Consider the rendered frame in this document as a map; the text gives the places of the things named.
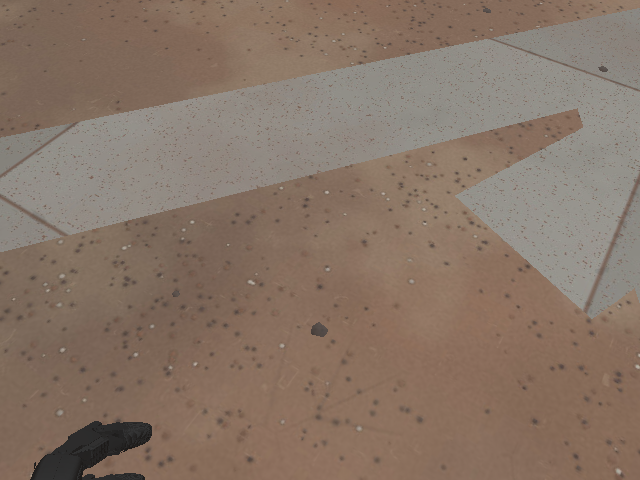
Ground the robot left hand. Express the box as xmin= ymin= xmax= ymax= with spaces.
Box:
xmin=30 ymin=421 xmax=152 ymax=480

